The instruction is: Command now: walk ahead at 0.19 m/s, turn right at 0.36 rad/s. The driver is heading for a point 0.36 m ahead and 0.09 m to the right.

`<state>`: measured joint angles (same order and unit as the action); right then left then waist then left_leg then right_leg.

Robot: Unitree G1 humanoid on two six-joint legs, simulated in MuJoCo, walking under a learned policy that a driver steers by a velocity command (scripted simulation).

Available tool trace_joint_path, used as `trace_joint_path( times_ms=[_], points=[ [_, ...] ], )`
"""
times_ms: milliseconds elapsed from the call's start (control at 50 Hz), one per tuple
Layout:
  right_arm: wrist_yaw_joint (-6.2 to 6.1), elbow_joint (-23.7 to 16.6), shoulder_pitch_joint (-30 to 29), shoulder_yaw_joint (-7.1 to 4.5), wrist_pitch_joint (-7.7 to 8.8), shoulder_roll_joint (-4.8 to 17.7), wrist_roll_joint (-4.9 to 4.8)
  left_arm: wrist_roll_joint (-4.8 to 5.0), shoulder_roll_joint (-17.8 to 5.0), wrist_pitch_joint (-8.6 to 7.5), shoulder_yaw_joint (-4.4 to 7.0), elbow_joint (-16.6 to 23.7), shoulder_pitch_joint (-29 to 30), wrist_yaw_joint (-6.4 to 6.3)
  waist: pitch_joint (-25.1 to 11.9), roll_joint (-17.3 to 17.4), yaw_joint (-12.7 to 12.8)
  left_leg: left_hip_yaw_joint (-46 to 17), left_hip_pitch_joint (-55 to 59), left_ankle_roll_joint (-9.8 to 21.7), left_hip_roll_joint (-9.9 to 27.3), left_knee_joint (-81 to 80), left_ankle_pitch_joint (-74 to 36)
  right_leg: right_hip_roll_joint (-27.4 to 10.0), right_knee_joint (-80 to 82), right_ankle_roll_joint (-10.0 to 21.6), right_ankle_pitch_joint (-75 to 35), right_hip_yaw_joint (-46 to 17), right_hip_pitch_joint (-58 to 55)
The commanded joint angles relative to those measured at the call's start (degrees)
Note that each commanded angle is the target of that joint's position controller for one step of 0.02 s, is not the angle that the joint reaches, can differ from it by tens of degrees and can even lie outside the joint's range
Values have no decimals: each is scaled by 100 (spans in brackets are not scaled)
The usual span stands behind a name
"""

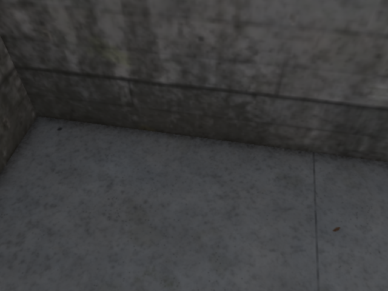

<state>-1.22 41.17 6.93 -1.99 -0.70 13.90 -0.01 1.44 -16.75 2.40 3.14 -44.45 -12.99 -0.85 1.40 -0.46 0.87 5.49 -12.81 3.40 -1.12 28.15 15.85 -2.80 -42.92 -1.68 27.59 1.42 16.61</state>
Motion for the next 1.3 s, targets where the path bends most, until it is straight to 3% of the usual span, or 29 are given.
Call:
trace_joint_path(
  times_ms=[20,60,80,100,120,140,160,200,260,360,420,460,500,520,540,560,580,600,620,640,700,760,840,880,900,920,960,1080,1300],
  points=[
    [-22,-256,68,-415,116,1222,-99,46,-508,-163,113,469,300,86,83,616,-199,-2048,381,1007,1966,-1644,1602,-109,361,424,141,38,591],
    [35,-323,-363,-421,126,1169,-184,54,-446,-218,143,86,-460,147,-55,529,264,-1274,-257,677,1571,-1291,1387,137,1511,716,-757,410,-719],
    [53,-339,-465,-376,146,940,-173,41,-524,-242,199,-196,-1029,143,-141,305,460,-771,-780,418,1216,-562,1260,267,1809,842,-847,323,-1522],
    [112,-469,-625,-253,204,492,-64,65,-898,-282,321,-363,-1692,90,-335,-781,606,89,-1841,-64,638,1418,1144,-693,2360,1228,-288,-1226,-2446],
    [126,-890,-1084,-253,345,507,-49,-28,-1587,-431,450,-143,-1664,149,35,-1649,622,-156,-3638,-351,-325,2733,1984,-1888,3185,2194,434,-4214,-2599],
    [191,-832,-1010,-323,490,819,-149,-123,-1187,-571,324,68,-1222,152,187,-912,457,-877,-3915,-301,97,3385,1840,-2002,3401,2286,343,-4165,-2492],
    [271,-722,-730,-362,576,970,-198,-95,-940,-653,248,146,-922,122,353,-762,209,-959,-4033,-244,279,3421,1111,-1736,3337,2059,12,-3562,-2489],
    [273,-560,-669,-401,665,1070,3,-2,-841,-666,209,209,-805,89,381,-385,158,-850,-3926,-314,455,3000,239,-1325,3265,1682,-1126,-2685,-2487],
    [315,-571,-811,-338,691,798,17,-50,-786,-614,174,251,-1055,-15,227,-431,181,-656,-3348,-540,311,2291,-692,-893,3258,1466,-2576,-1896,-2187],
    [382,-825,-1553,-207,719,539,-67,-39,-934,-541,230,245,-1345,-119,478,-634,451,-483,-2347,-681,2,631,-1744,-590,3290,1269,-2489,-1512,-1210],
    [423,-922,-1635,-236,762,675,-114,39,-1000,-524,272,211,-1401,-134,519,-718,404,-680,-1975,-587,6,160,-1832,-770,3114,1190,-2501,-1785,-1222],
    [410,-840,-1318,-301,788,838,-77,4,-1050,-479,315,218,-1255,-157,408,-844,224,-674,-1638,-438,-19,-20,-1762,-840,2730,1006,-3484,-1758,-1501],
    [336,-603,-444,-440,819,1097,10,-41,-981,-437,310,294,-1102,-157,-270,-995,-190,-430,-508,-148,-235,-173,-1833,-591,1575,736,-5518,-1559,-1705],
    [295,-464,217,-487,828,1247,76,-76,-835,-441,255,387,-1012,-139,-849,-918,-532,-524,661,77,19,-228,-2602,-293,595,512,-5582,-1416,-1335],
    [251,-411,1034,-496,819,1584,224,-248,-383,-449,110,616,-1040,-135,-1870,27,-721,-1753,2536,491,1253,282,-4252,181,-1151,286,-3367,-1357,-135],
    [344,-220,1121,-502,763,1735,251,-88,66,-469,-19,479,-2379,-81,-3006,2094,-36,-4333,3967,1676,2822,-20,-4850,1065,-3145,-3,1373,-1448,1283],
    [362,-370,841,-412,697,1230,110,18,-739,-423,143,243,-2217,-74,-2666,1222,-224,-4152,3224,1505,2470,-465,-3728,687,-3596,-67,938,-1623,1403],
    [342,-385,441,-299,651,861,27,75,-982,-377,219,362,-1425,-76,-1623,792,-289,-3048,2382,1277,2142,-522,-3464,449,-3495,-84,640,-1288,1698],
    [341,-323,159,-211,619,683,27,-3,-909,-341,189,410,-1029,-123,-1154,274,-199,-2456,1580,1116,1817,-642,-3607,210,-3147,-115,362,-1094,1548],
    [345,-269,-17,-156,608,553,57,-84,-845,-294,194,489,-807,-142,-807,254,-99,-2095,905,1081,1632,-763,-3824,69,-2792,-141,193,-1037,1342],
    [332,-33,-364,-133,647,601,167,-126,-329,-168,62,506,-995,-151,-596,680,266,-1361,-296,1077,1317,-1140,-4073,-83,-1353,-203,-24,-734,287],
    [273,104,-406,-200,572,876,95,-184,-261,-154,-21,577,-756,-162,-862,742,176,-1211,-304,1116,1368,-1159,-3907,-106,-100,-208,-749,-555,-279],
    [242,195,-489,-118,374,835,3,-234,-411,-49,24,591,-453,-112,-637,539,202,-1206,-807,698,1125,-1178,-590,71,1173,21,-1887,-339,-1148],
    [235,356,-176,44,362,505,91,-340,-627,-43,27,863,-91,-182,-305,45,87,-1088,-1216,49,701,-861,1008,-444,1886,262,-2374,-989,-1383],
    [217,410,256,22,348,546,114,-305,-1024,-46,93,959,247,-211,-134,-639,-349,-652,-1019,-202,236,-636,1035,-659,1953,548,-1687,-1294,-720],
    [177,472,224,35,319,553,109,-302,-731,-83,41,918,307,-167,-140,-836,-289,-453,-364,-326,184,-446,593,-498,2115,600,-672,-1217,-89],
    [126,491,58,27,292,658,103,-378,-398,-169,-82,990,500,-106,42,-749,-214,-497,-298,-323,226,-291,153,-239,2066,409,-817,-1057,35],
    [172,666,95,60,351,714,41,-264,-481,-277,-91,948,205,-137,-446,-135,-95,-608,-186,-256,377,-104,-985,-116,1435,368,-3041,-859,-730],
    [88,970,-15,57,155,888,-11,-266,-399,-246,-121,813,339,-70,-471,13,-130,-682,145,-252,449,-85,-1399,8,1472,350,-3488,-696,-857]
  ],
)
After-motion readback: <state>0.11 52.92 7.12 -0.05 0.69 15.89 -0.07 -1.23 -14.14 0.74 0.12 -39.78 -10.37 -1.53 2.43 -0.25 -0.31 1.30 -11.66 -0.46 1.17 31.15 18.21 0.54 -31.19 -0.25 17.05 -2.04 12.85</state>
